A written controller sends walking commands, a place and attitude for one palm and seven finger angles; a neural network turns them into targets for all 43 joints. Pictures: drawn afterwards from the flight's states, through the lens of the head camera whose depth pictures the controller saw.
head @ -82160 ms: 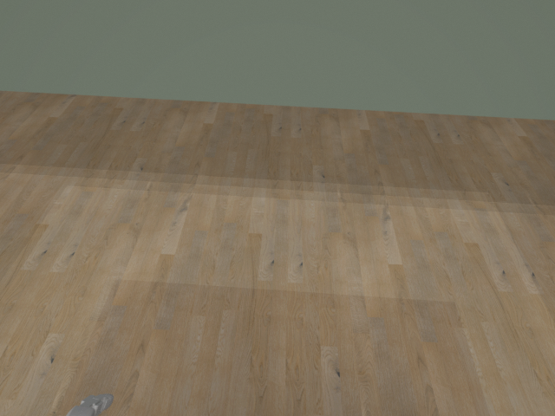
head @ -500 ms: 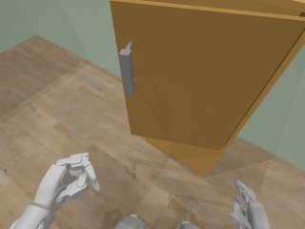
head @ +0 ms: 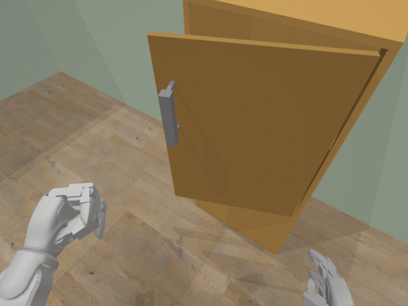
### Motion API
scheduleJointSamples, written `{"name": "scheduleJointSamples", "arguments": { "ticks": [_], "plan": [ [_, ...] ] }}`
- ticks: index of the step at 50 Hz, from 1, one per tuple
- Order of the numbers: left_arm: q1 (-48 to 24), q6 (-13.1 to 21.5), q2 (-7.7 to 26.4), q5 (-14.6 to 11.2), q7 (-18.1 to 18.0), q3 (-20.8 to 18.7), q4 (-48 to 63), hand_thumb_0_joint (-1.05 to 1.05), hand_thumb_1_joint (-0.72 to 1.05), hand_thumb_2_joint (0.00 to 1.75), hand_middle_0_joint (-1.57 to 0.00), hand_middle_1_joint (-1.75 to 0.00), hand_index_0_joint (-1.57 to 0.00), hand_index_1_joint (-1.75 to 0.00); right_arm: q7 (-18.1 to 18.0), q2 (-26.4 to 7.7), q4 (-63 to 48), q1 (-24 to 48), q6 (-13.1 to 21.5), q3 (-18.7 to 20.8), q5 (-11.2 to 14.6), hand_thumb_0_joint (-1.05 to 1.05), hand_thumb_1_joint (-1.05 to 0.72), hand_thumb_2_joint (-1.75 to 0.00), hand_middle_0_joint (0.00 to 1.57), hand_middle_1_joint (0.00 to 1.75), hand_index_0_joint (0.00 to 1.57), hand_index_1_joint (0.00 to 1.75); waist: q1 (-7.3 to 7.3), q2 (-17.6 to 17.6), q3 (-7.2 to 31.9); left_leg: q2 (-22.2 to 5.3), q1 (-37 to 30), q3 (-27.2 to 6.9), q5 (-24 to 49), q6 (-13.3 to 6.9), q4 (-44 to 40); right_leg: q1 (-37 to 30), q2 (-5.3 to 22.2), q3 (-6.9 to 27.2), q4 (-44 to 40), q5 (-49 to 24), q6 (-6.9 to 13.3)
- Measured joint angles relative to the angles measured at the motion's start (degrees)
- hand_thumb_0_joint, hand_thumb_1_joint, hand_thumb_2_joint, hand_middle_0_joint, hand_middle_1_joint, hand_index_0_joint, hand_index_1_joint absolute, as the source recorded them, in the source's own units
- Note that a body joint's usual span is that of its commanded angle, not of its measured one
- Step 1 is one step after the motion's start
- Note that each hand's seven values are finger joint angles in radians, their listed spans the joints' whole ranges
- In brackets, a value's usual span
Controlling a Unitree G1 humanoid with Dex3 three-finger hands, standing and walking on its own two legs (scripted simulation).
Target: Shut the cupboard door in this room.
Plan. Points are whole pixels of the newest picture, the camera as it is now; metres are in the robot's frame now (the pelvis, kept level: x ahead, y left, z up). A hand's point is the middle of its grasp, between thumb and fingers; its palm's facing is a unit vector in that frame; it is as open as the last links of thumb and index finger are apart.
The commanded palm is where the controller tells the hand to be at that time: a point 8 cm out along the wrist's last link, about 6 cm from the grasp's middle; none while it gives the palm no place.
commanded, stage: raise the hand and make a fist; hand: left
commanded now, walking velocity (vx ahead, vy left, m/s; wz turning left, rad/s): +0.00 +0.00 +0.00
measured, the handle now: (172, 114) +0.51 +0.11 +0.10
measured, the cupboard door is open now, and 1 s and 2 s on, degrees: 23 23 23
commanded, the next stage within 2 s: bring the fist close to the handle in 0.30 s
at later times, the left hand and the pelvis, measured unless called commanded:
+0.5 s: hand (100, 239) +0.21 +0.19 +0.08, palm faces -0.16 -0.99 -0.03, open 3.1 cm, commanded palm +0.21 +0.23 +0.10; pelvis -0.02 +0.01 +0.00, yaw +0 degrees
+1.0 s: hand (142, 176) +0.32 +0.14 +0.10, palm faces -0.16 -0.99 -0.04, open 3.1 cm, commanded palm +0.32 +0.19 +0.10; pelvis +0.00 +0.00 +0.01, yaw -1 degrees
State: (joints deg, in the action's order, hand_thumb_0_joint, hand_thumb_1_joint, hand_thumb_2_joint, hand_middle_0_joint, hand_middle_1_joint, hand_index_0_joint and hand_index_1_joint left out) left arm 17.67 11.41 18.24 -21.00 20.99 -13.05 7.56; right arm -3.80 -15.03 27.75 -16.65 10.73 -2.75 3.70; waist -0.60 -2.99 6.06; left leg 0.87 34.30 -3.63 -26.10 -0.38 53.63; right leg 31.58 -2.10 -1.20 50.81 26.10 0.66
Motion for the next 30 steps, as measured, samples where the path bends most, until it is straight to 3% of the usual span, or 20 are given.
{"name": "scheduleJointSamples", "arguments": {
  "ticks": [6, 15, 23, 30],
  "plan": [
    [1.46, -4.25, -0.50, 1.22, 1.81, 3.04, -3.64, 0.02, 0.90, 0.90, -1.30, -1.50, -1.30, -1.50, -0.18, -0.84, -0.42, -0.48, 0.51, 0.35, 0.05, 0.01, -0.90, -0.90, 0.21, 0.30, 0.21, 0.30, 0.73, -0.33, -0.48, 0.15, -0.64, 0.91, 1.05, -0.33, -1.32, -0.13, 0.24, 0.90, -0.70, -0.92, -0.36],
    [0.91, 1.93, -0.63, 1.12, -1.25, 1.05, -1.08, 0.02, 0.90, 0.90, -1.30, -1.50, -1.30, -1.50, -0.01, -0.11, 1.04, -0.45, 1.82, 0.28, -0.34, 0.01, -0.90, -0.90, 0.21, 0.30, 0.21, 0.30, 0.31, 0.74, -1.39, 0.17, -0.12, 0.56, 1.29, -0.33, -0.55, 0.07, 0.22, 0.52, -0.33, -1.26, -0.32],
    [1.07, -2.67, -0.53, 1.73, 1.15, 3.42, -3.72, 0.02, 0.90, 0.90, -1.30, -1.50, -1.30, -1.50, -0.17, -0.08, 0.67, 0.32, 2.15, -0.38, -0.17, 0.01, -0.90, -0.90, 0.21, 0.30, 0.21, 0.30, 0.52, -0.41, -1.27, 0.57, -0.28, 0.77, 1.57, -0.92, -0.70, -0.24, 0.63, 0.72, -0.72, -1.60, -0.92],
    [-8.93, -0.36, -2.48, 3.28, -2.77, 6.01, -5.63, 0.02, 0.90, 0.90, -1.30, -1.50, -1.31, -1.50, -0.74, -0.07, 2.28, 1.68, 2.82, -0.91, -0.41, 0.01, -0.90, -0.90, 0.21, 0.30, 0.21, 0.30, 0.29, 0.07, -2.73, 1.15, 0.57, 0.23, 1.69, -1.08, 0.19, 0.25, 1.17, 0.12, 0.04, -1.47, -1.10]
  ]
}}
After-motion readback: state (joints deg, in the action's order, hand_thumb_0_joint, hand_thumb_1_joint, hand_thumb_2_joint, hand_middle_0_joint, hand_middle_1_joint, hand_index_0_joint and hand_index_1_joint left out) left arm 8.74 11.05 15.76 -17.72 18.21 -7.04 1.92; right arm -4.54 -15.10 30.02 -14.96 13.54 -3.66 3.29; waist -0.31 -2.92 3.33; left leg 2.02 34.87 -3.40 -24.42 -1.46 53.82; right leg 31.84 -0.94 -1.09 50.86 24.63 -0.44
